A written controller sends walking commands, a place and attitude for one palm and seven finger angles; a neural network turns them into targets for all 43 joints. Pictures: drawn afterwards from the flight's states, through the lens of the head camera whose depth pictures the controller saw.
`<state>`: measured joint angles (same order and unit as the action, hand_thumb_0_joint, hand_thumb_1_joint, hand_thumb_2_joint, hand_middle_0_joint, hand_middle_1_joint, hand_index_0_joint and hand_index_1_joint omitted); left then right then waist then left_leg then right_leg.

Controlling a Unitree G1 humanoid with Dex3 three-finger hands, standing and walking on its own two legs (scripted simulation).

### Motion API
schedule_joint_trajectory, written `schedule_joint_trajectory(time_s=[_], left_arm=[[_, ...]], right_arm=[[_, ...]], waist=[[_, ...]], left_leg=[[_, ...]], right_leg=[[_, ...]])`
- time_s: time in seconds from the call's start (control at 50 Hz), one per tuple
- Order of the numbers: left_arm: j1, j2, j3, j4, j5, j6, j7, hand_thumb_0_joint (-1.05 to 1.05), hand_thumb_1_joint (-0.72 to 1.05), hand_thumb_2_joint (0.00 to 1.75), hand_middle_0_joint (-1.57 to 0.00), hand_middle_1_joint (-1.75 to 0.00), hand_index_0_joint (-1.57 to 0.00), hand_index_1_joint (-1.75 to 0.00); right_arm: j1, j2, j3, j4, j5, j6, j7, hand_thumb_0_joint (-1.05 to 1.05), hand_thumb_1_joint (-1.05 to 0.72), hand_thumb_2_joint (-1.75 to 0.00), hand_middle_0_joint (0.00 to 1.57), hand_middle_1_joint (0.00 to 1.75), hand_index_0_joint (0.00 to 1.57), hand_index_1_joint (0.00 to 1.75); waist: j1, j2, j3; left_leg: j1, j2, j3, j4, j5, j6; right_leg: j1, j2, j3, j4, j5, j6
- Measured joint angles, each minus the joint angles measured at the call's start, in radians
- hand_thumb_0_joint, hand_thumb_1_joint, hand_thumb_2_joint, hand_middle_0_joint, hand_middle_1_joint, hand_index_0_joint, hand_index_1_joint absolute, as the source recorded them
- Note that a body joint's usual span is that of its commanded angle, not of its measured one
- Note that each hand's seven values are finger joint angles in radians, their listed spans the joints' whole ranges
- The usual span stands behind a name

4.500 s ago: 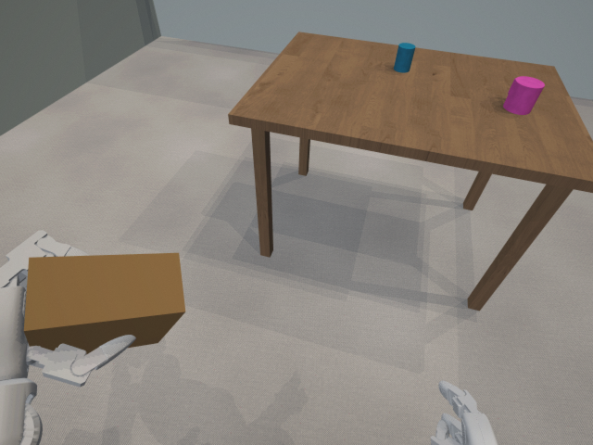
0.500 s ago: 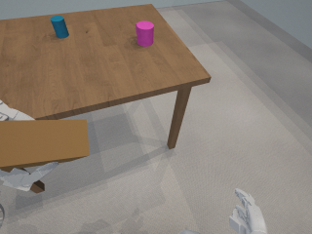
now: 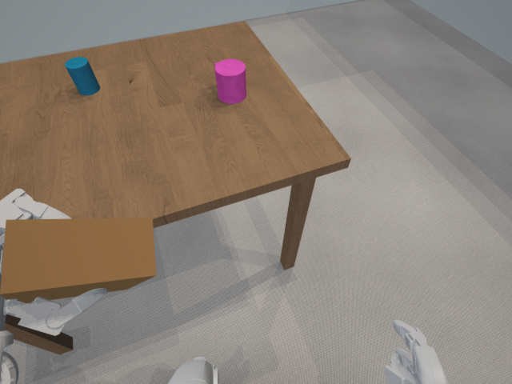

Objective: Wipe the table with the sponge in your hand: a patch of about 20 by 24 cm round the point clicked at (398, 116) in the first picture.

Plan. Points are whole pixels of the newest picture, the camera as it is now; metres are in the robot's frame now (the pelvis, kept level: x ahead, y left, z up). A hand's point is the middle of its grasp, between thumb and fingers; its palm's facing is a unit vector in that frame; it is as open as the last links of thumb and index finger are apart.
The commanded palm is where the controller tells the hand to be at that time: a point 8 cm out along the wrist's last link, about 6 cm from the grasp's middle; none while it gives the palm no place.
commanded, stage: take the last steps up to it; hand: left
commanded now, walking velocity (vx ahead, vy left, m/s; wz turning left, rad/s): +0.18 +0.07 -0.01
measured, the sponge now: (101, 260) +0.23 +0.19 +0.14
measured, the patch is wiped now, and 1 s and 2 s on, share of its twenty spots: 0.00 0.00 0.00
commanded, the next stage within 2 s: come to a stop and stand still in 0.16 s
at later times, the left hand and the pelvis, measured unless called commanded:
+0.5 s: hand (76, 203) +0.29 +0.23 +0.17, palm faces +0.39 -0.80 -0.45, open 10.2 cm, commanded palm +0.24 +0.28 +0.18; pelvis +0.07 +0.00 -0.01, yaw -1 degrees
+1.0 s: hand (8, 246) +0.23 +0.28 +0.16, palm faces +0.37 -0.87 -0.34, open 10.2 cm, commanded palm +0.18 +0.33 +0.18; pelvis +0.01 +0.05 -0.01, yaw -2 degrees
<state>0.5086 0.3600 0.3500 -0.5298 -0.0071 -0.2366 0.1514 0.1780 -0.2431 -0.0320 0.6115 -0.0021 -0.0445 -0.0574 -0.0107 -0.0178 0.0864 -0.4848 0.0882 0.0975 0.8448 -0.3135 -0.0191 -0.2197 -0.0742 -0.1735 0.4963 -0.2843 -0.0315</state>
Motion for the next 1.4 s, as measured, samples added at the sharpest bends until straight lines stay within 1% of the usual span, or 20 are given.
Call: schedule_joint_trajectory(time_s=[0.1, 0.14, 0.18, 0.24, 0.32, 0.42, 0.46, 0.5, 0.56, 0.6, 0.68, 0.74, 0.78, 0.82, 0.88, 0.96, 1.04, 1.16, 1.28, 1.4], left_arm=[[0.011, 0.034, 0.021, -0.072, -0.007, -0.007, 0.022, -0.01, -0.50, 0.99, -0.74, -1.33, -0.75, -1.33], [-0.037, 0.052, 0.035, -0.043, -0.011, -0.015, 0.025, -0.01, -0.50, 0.99, -0.74, -1.33, -0.75, -1.33], [-0.083, 0.054, 0.042, 0.012, -0.011, -0.010, 0.021, -0.01, -0.50, 0.99, -0.74, -1.33, -0.75, -1.33], [-0.102, 0.039, 0.040, 0.034, -0.012, 0.017, 0.015, -0.01, -0.50, 0.99, -0.74, -1.33, -0.75, -1.33], [-0.044, 0.018, 0.016, -0.016, -0.019, 0.026, 0.005, -0.01, -0.50, 0.99, -0.74, -1.33, -0.75, -1.33], [-0.009, 0.042, 0.015, -0.014, -0.022, 0.034, 0.002, -0.01, -0.50, 0.99, -0.74, -1.33, -0.75, -1.33], [-0.028, 0.020, 0.006, 0.023, -0.018, 0.041, 0.002, -0.01, -0.50, 0.99, -0.74, -1.33, -0.75, -1.33], [-0.043, -0.008, -0.007, 0.055, -0.021, 0.054, 0.001, -0.01, -0.50, 0.99, -0.74, -1.33, -0.75, -1.33], [-0.051, -0.034, -0.020, 0.074, -0.018, 0.073, 0.006, -0.01, -0.50, 0.99, -0.74, -1.33, -0.75, -1.33], [-0.043, -0.034, -0.022, 0.070, -0.012, 0.072, 0.011, -0.01, -0.50, 0.99, -0.74, -1.33, -0.75, -1.33], [-0.014, -0.007, -0.014, 0.028, -0.008, 0.063, 0.014, -0.01, -0.50, 0.99, -0.74, -1.33, -0.75, -1.33], [0.007, 0.010, -0.006, -0.016, -0.009, 0.056, 0.017, -0.01, -0.50, 0.99, -0.74, -1.33, -0.75, -1.33], [-0.128, 0.098, 0.030, 0.036, 0.026, 0.015, -0.028, -0.01, -0.50, 0.99, -0.74, -1.33, -0.75, -1.33], [-0.259, 0.142, 0.080, 0.160, 0.004, -0.034, -0.041, -0.01, -0.50, 0.99, -0.74, -1.33, -0.75, -1.33], [-0.282, 0.091, 0.112, 0.225, -0.037, -0.033, -0.024, -0.01, -0.50, 0.99, -0.74, -1.33, -0.75, -1.33], [-0.183, 0.005, 0.024, 0.157, -0.031, -0.037, -0.029, -0.01, -0.50, 1.00, -0.74, -1.33, -0.74, -1.33], [-0.128, 0.003, -0.030, 0.123, -0.011, -0.052, -0.058, -0.01, -0.50, 1.00, -0.74, -1.33, -0.74, -1.33], [-0.181, 0.023, 0.022, 0.174, -0.009, -0.045, -0.062, -0.01, -0.50, 1.00, -0.74, -1.33, -0.75, -1.33], [-0.201, -0.030, 0.011, 0.180, -0.002, -0.034, -0.056, -0.01, -0.50, 1.00, -0.74, -1.33, -0.74, -1.33], [-0.182, -0.049, -0.021, 0.190, 0.012, -0.019, -0.064, -0.01, -0.50, 1.00, -0.74, -1.33, -0.74, -1.33]], right_arm=[[0.027, -0.018, -0.021, -0.052, 0.002, -0.014, -0.013, 0.01, -0.90, -0.90, 0.20, 0.30, 0.20, 0.30], [0.013, 0.009, -0.027, -0.045, 0.008, -0.013, -0.018, 0.01, -0.90, -0.90, 0.20, 0.30, 0.20, 0.30], [0.001, 0.038, -0.013, -0.035, 0.008, -0.014, -0.015, 0.01, -0.90, -0.90, 0.20, 0.30, 0.20, 0.30], [-0.004, 0.079, 0.018, -0.029, 0.011, -0.024, 0.002, 0.01, -0.90, -0.90, 0.20, 0.30, 0.20, 0.30], [0.015, 0.115, 0.056, -0.033, 0.006, -0.043, 0.018, 0.01, -0.90, -0.90, 0.20, 0.30, 0.21, 0.30], [0.039, 0.128, 0.085, -0.024, 0.004, -0.045, 0.014, 0.01, -0.90, -0.90, 0.21, 0.30, 0.21, 0.30], [0.031, 0.107, 0.083, -0.005, 0.006, -0.036, 0.010, 0.01, -0.90, -0.90, 0.21, 0.30, 0.21, 0.30], [0.024, 0.085, 0.072, 0.012, 0.008, -0.028, 0.012, 0.01, -0.90, -0.90, 0.21, 0.30, 0.21, 0.30], [0.003, 0.052, 0.057, 0.022, 0.010, -0.015, 0.006, 0.02, -0.90, -0.90, 0.21, 0.30, 0.21, 0.30], [-0.010, 0.035, 0.050, 0.014, 0.007, -0.006, -0.004, 0.02, -0.90, -0.90, 0.21, 0.30, 0.21, 0.30], [-0.020, 0.011, 0.029, -0.020, 0.003, 0.010, -0.018, 0.02, -0.90, -0.90, 0.21, 0.30, 0.21, 0.30], [-0.011, -0.005, 0.012, -0.043, 0.001, 0.016, -0.019, 0.02, -0.90, -0.90, 0.20, 0.30, 0.20, 0.30], [0.030, -0.010, -0.021, -0.050, -0.007, -0.038, -0.022, 0.01, -0.90, -0.90, 0.20, 0.30, 0.20, 0.30], [0.030, -0.004, -0.021, -0.023, 0.009, -0.064, -0.005, 0.01, -0.90, -0.90, 0.20, 0.30, 0.20, 0.30], [0.042, 0.001, 0.004, -0.032, 0.017, -0.089, 0.027, 0.01, -0.90, -0.90, 0.20, 0.30, 0.20, 0.30], [0.088, 0.026, 0.023, -0.058, 0.027, -0.129, 0.056, 0.01, -0.90, -0.90, 0.20, 0.30, 0.20, 0.30], [0.099, 0.070, 0.054, -0.042, 0.016, -0.139, 0.068, 0.02, -0.90, -0.90, 0.20, 0.30, 0.20, 0.30], [0.094, 0.103, 0.085, -0.017, 0.006, -0.147, 0.076, 0.02, -0.90, -0.90, 0.21, 0.30, 0.21, 0.30], [0.080, 0.084, 0.083, -0.014, 0.002, -0.160, 0.078, 0.02, -0.90, -0.90, 0.21, 0.30, 0.21, 0.30], [0.055, 0.053, 0.066, -0.031, -0.005, -0.151, 0.063, 0.02, -0.90, -0.90, 0.21, 0.30, 0.21, 0.30]], waist=[[0.012, -0.008, -0.012], [0.017, -0.036, -0.014], [0.010, -0.035, -0.027], [0.001, -0.020, -0.040], [0.000, 0.005, -0.046], [0.016, 0.022, -0.034], [0.020, 0.064, -0.025], [0.022, 0.076, -0.029], [0.018, 0.054, -0.025], [0.003, 0.039, -0.021], [-0.016, 0.011, -0.023], [-0.018, 0.002, -0.035], [0.032, 0.002, -0.030], [0.065, -0.026, -0.012], [0.060, -0.039, -0.002], [0.039, -0.028, -0.007], [0.040, -0.033, -0.002], [0.062, -0.023, 0.003], [0.078, -0.012, -0.019], [0.072, -0.005, -0.040]], left_leg=[[0.155, -0.017, 0.043, -0.329, 0.152, 0.021], [0.154, -0.030, 0.061, -0.272, 0.127, 0.036], [0.154, -0.026, 0.058, -0.250, 0.079, 0.041], [0.173, -0.014, 0.051, -0.282, 0.080, 0.035], [0.199, -0.004, 0.048, -0.322, 0.087, 0.027], [0.211, -0.002, 0.042, -0.288, 0.058, -0.002], [0.208, 0.021, 0.025, -0.256, 0.036, -0.012], [0.179, -0.003, -0.011, -0.172, -0.047, -0.016], [0.133, -0.063, -0.047, -0.001, -0.146, -0.018], [0.127, -0.080, -0.049, 0.031, -0.150, -0.020], [0.159, -0.083, -0.047, -0.055, -0.128, -0.013], [0.217, -0.076, -0.051, -0.215, -0.054, -0.004], [0.230, -0.063, -0.058, -0.277, 0.014, 0.006], [0.231, -0.072, -0.049, -0.284, 0.023, 0.023], [0.272, -0.093, -0.018, -0.339, 0.058, 0.041], [0.290, -0.122, -0.009, -0.368, 0.084, 0.070], [0.285, -0.137, -0.013, -0.356, 0.087, 0.082], [0.287, -0.143, -0.032, -0.362, 0.103, 0.086], [0.300, -0.146, -0.046, -0.386, 0.113, 0.083], [0.304, -0.138, -0.056, -0.407, 0.115, 0.075]], right_leg=[[0.020, -0.005, 0.022, 0.097, -0.089, 0.038], [-0.029, -0.014, 0.071, 0.259, -0.189, 0.041], [-0.102, 0.011, 0.100, 0.442, -0.254, 0.045], [-0.178, 0.024, 0.094, 0.522, -0.213, 0.055], [-0.183, 0.023, 0.071, 0.359, -0.134, 0.064], [-0.075, 0.042, 0.059, 0.065, 0.026, 0.062], [-0.060, 0.066, 0.043, 0.057, 0.051, 0.007], [-0.066, 0.065, 0.043, 0.065, 0.033, -0.022], [-0.072, 0.044, 0.062, 0.054, 0.040, -0.030], [-0.071, 0.034, 0.065, 0.037, 0.056, -0.027], [-0.082, 0.029, 0.062, 0.016, 0.081, -0.023], [-0.097, 0.035, 0.054, 0.019, 0.092, -0.017], [-0.126, 0.047, 0.039, 0.042, 0.095, -0.012], [-0.130, 0.041, 0.051, 0.037, 0.115, -0.010], [-0.107, 0.029, 0.085, 0.007, 0.123, 0.007], [-0.082, 0.025, 0.127, 0.039, 0.050, 0.028], [-0.068, 0.027, 0.150, 0.031, 0.083, 0.038], [-0.050, 0.044, 0.170, 0.010, 0.090, 0.039], [-0.023, 0.064, 0.198, -0.035, 0.126, 0.046], [-0.004, 0.085, 0.214, -0.087, 0.161, 0.041]])
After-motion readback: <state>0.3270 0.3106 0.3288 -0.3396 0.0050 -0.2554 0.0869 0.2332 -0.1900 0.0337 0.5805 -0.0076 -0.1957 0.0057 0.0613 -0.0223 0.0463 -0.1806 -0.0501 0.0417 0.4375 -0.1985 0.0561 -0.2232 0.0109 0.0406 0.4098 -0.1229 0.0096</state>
